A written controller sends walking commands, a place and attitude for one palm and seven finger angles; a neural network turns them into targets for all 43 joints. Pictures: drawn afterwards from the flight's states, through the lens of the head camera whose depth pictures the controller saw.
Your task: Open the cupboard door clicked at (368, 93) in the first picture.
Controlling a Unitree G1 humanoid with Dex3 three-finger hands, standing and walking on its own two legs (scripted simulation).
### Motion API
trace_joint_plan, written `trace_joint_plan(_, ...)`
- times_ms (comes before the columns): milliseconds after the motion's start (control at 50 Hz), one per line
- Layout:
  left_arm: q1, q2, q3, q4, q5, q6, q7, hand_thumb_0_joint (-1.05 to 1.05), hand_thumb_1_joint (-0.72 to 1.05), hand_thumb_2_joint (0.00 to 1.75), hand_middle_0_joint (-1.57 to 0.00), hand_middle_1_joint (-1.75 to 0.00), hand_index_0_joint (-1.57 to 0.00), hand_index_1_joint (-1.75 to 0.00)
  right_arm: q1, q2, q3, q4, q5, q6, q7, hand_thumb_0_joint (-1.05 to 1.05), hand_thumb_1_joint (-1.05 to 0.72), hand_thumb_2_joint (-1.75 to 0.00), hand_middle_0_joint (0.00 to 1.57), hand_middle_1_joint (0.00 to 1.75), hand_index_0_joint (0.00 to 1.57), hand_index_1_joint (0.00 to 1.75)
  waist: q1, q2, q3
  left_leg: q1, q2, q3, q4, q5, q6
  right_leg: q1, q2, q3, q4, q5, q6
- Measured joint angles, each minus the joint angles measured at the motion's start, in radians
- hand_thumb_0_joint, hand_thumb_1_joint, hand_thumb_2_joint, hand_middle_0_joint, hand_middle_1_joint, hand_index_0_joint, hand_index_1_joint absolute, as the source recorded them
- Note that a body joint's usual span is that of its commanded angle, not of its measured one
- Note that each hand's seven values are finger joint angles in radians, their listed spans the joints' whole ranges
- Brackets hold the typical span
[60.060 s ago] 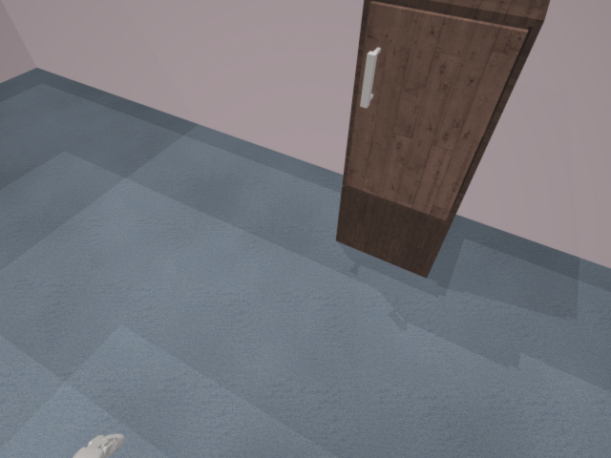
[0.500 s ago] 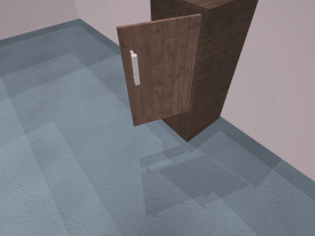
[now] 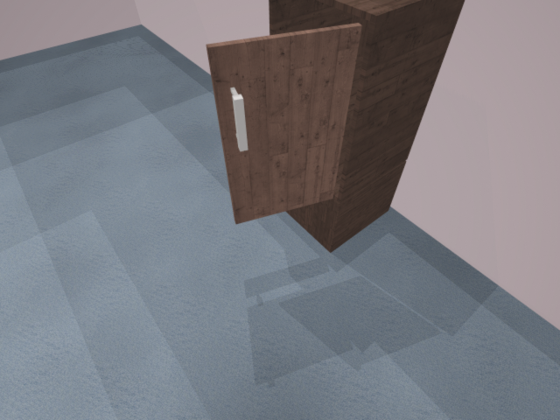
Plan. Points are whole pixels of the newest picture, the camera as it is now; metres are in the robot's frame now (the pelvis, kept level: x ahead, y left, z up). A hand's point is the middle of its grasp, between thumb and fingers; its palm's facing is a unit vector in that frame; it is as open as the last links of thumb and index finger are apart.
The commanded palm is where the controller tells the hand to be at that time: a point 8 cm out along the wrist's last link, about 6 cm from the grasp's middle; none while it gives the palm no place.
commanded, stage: look to check the result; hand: left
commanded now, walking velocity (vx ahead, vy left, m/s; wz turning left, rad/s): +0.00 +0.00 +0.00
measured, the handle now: (238, 119) +0.76 +0.15 +0.00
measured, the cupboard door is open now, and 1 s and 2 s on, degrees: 71 71 71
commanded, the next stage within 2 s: stand and wait in 0.36 s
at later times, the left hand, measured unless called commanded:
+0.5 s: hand out of the picture +0.04 +0.20 -0.17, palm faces +0.01 -0.96 -0.27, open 7.3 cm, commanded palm none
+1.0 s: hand out of the picture +0.08 +0.22 -0.16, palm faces +0.00 -0.95 -0.32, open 7.3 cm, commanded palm none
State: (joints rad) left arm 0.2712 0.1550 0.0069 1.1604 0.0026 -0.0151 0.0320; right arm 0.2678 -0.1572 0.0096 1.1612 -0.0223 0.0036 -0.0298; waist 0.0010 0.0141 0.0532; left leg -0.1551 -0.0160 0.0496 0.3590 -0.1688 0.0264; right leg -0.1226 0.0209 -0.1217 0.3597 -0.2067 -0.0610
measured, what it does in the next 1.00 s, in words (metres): stands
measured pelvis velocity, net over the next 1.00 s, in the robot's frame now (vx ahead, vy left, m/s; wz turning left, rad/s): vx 0.02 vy -0.01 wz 0.00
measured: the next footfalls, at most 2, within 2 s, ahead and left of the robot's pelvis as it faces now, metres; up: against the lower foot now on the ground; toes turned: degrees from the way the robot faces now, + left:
none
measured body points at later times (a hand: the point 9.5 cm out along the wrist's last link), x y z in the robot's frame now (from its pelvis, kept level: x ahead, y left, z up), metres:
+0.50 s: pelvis +0.01 -0.01 +0.00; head +0.02 -0.02 +0.45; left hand +0.04 +0.25 -0.15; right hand +0.04 -0.26 -0.16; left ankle +0.02 +0.10 -0.75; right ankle +0.00 -0.07 -0.75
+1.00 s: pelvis +0.02 -0.01 +0.00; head +0.03 -0.02 +0.45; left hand +0.08 +0.27 -0.13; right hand +0.08 -0.29 -0.15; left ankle +0.02 +0.10 -0.75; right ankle +0.00 -0.07 -0.75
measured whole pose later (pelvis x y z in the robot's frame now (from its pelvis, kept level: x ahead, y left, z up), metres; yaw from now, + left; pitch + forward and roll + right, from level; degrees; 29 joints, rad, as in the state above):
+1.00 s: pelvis +0.02 -0.01 +0.00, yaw +0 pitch -2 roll +0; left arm 0.13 0.28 0.02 1.13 0.01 -0.03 0.02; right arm 0.13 -0.29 0.00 1.14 -0.02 0.00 -0.01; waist 0.00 0.02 0.05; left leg -0.11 0.00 0.05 0.30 -0.16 0.01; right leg -0.07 0.04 -0.12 0.28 -0.19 -0.07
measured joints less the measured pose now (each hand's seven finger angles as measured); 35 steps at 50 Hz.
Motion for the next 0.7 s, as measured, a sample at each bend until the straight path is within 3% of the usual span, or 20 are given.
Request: trace_joint_plan(700, -0.113, 0.099, 0.01, -0.023, 0.004, -0.013, -0.014, 0.01, 0.91, 0.9, -0.2, -0.3, -0.21, -0.3, -0.099, -0.109, -0.01, -0.017, 0.0, -0.004, 0.012, 0.0, -0.91, -0.9, 0.2, 0.3, 0.2, 0.3, -0.003, 0.004, 0.001, 0.034, 0.01, 0.0, -0.045, 0.005, -0.014, 0.037, 0.015, 0.003, -0.055, 0.01, -0.009)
